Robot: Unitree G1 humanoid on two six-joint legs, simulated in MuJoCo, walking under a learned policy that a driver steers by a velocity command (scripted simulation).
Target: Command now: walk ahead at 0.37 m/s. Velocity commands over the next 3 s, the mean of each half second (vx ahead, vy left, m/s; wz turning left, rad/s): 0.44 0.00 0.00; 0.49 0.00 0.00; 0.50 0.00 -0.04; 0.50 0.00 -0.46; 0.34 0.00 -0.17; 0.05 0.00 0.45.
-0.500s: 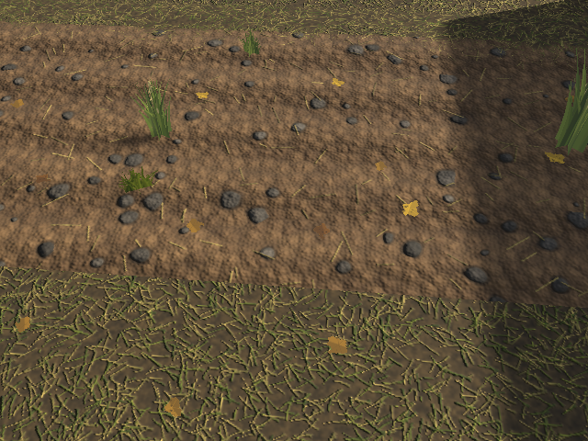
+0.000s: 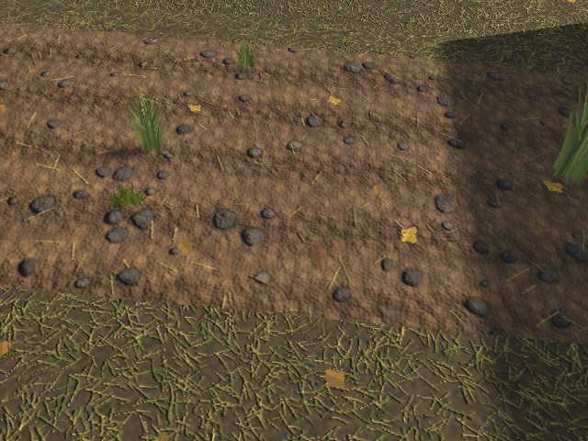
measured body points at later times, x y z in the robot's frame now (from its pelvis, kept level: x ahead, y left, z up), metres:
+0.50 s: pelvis +0.25 -0.03 -0.01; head +0.29 -0.03 +0.44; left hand +0.47 +0.20 -0.11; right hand +0.17 -0.29 -0.15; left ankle +0.02 +0.09 -0.70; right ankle +0.39 -0.12 -0.73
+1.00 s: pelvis +0.54 +0.00 +0.00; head +0.56 +0.00 +0.45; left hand +0.49 +0.27 -0.14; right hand +0.75 -0.23 -0.09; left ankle +0.69 +0.12 -0.72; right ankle +0.39 -0.13 -0.73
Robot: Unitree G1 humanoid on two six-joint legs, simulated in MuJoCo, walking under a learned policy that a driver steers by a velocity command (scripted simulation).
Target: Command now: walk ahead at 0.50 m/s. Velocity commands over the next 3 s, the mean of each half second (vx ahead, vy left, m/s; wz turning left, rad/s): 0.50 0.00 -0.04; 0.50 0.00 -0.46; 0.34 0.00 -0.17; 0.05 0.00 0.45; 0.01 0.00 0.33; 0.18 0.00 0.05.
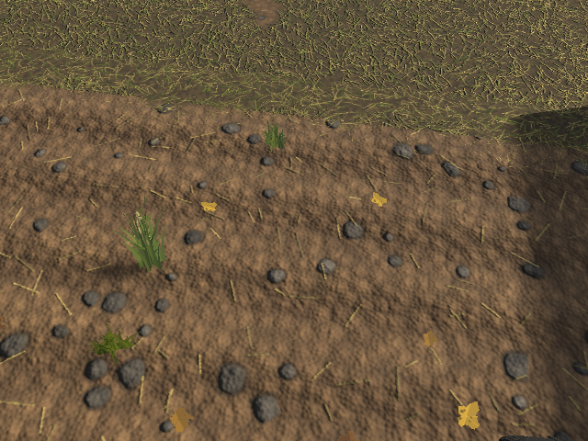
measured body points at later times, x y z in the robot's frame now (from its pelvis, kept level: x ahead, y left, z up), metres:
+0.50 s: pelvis +0.28 +0.02 +0.01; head +0.30 +0.02 +0.46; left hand +0.48 +0.25 -0.10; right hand +0.25 -0.25 -0.13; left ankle +0.15 +0.12 -0.73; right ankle +0.46 -0.13 -0.69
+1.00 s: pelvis +0.56 -0.04 +0.01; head +0.59 -0.06 +0.46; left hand +0.66 +0.23 -0.11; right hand +0.72 -0.34 -0.07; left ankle +0.79 +0.06 -0.69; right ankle +0.47 -0.11 -0.73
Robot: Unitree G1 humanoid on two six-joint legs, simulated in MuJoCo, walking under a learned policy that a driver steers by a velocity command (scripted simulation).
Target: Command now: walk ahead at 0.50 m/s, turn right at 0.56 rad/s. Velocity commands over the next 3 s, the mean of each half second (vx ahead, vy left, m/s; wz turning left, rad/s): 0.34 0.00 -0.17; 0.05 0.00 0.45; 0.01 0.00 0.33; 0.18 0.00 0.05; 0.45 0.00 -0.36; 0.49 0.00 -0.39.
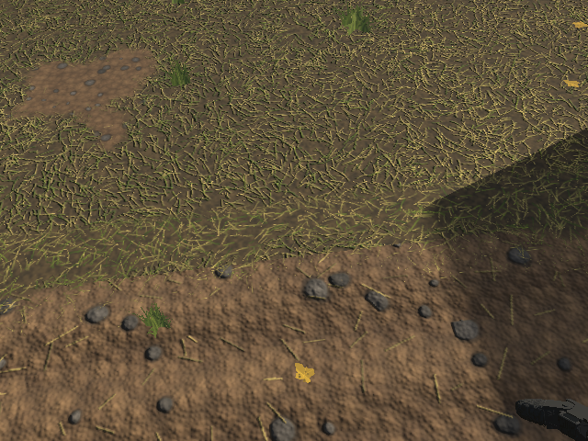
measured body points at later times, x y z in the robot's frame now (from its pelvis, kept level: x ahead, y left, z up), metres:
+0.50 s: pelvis +0.23 +0.01 -0.01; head +0.26 +0.01 +0.44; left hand +0.45 +0.24 -0.10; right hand +0.23 -0.27 -0.14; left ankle +0.19 +0.14 -0.74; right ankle +0.32 -0.11 -0.74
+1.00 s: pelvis +0.26 +0.04 -0.01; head +0.28 +0.08 +0.44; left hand +0.33 +0.36 -0.13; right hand +0.44 -0.21 -0.10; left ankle +0.25 +0.14 -0.74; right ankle +0.29 -0.10 -0.68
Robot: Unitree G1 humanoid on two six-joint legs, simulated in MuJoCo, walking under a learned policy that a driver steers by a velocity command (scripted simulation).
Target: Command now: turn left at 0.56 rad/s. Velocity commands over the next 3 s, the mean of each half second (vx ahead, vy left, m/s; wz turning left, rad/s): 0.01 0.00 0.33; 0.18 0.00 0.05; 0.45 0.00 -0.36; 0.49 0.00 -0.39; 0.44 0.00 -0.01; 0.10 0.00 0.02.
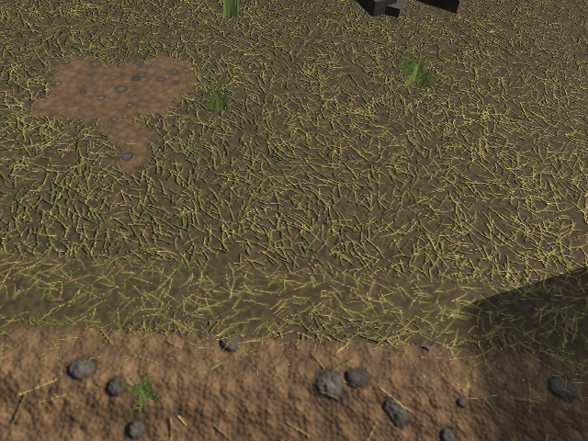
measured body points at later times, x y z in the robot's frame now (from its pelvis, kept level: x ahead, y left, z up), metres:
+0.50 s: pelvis +0.02 -0.02 +0.00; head +0.04 -0.03 +0.45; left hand +0.11 +0.26 -0.10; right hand +0.21 -0.26 -0.11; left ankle +0.02 +0.09 -0.73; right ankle +0.04 -0.15 -0.73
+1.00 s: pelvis +0.10 +0.01 +0.00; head +0.11 +0.02 +0.45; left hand +0.17 +0.29 -0.12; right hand +0.17 -0.26 -0.11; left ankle +0.03 +0.09 -0.73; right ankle +0.07 -0.13 -0.66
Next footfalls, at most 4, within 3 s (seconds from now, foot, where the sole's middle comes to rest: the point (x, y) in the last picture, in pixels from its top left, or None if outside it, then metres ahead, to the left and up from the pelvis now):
0.36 right None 0.08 -0.14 -0.77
1.32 right None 0.46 -0.09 -0.77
1.84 left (261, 316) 0.76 0.06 -0.77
2.32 right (381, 258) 0.95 -0.27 -0.77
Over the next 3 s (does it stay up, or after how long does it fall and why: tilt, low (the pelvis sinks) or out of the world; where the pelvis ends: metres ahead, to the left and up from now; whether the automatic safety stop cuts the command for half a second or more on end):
stays up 1.00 -0.16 0.00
